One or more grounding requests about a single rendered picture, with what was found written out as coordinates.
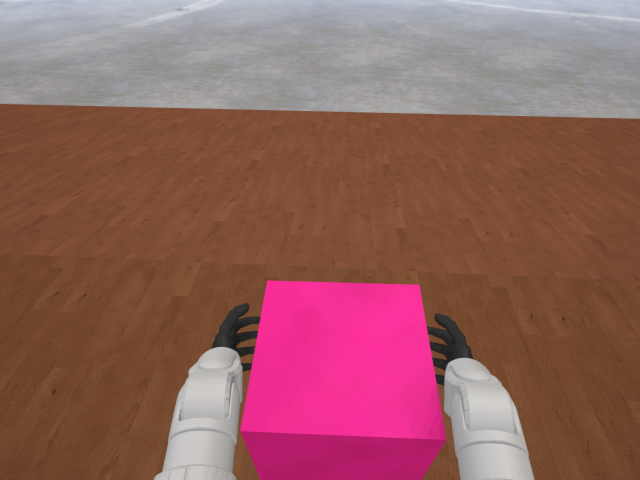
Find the robot left hand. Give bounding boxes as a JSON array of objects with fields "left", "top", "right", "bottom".
[{"left": 211, "top": 303, "right": 261, "bottom": 372}]

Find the left robot forearm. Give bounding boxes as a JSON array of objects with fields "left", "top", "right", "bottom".
[{"left": 154, "top": 347, "right": 243, "bottom": 480}]

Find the right robot forearm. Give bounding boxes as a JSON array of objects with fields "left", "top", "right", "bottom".
[{"left": 444, "top": 358, "right": 534, "bottom": 480}]

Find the carton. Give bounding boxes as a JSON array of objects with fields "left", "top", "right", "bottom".
[{"left": 240, "top": 280, "right": 447, "bottom": 480}]

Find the robot right hand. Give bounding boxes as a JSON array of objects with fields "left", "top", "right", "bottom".
[{"left": 427, "top": 313, "right": 473, "bottom": 386}]

